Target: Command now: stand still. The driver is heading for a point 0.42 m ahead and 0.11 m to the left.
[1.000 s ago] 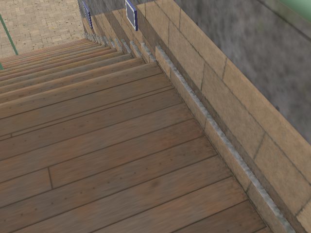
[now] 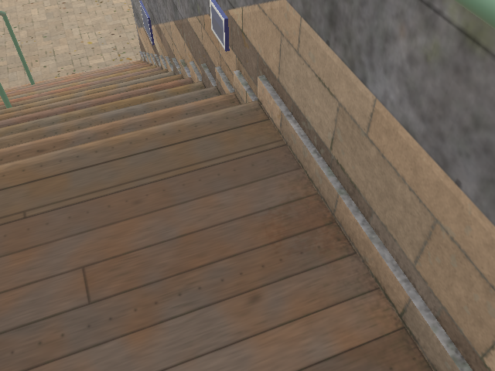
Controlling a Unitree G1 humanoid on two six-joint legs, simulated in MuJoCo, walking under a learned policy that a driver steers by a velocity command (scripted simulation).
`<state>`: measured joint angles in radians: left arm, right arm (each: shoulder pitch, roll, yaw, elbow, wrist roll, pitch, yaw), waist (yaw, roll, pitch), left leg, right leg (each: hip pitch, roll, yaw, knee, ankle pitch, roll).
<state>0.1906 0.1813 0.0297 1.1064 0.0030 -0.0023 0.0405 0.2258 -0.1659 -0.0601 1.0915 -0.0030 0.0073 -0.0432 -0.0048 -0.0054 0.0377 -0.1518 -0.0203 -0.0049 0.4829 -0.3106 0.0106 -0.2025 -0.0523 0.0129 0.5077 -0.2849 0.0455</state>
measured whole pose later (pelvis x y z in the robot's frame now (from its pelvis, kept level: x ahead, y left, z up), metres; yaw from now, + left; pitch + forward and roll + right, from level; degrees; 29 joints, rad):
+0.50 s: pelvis +0.08 -0.02 -0.01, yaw +1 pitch +2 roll +0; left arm 0.43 0.17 0.04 1.11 -0.01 -0.12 0.03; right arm 0.28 -0.21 -0.07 0.99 0.04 -0.10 0.00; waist 0.02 0.04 -0.04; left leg -0.50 -0.03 -0.05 1.31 -0.45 0.06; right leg -0.19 0.00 -0.04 0.58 -0.43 -0.02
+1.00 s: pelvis +0.33 +0.07 +0.00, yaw +10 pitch +3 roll +1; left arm 0.23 0.25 0.04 0.93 0.01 -0.09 0.04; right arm 0.14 -0.24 -0.05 0.90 -0.02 -0.07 0.04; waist -0.01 -0.02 0.05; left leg -0.37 -0.11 0.04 0.46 -0.13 0.12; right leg -0.56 -0.08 0.03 1.28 -0.41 0.03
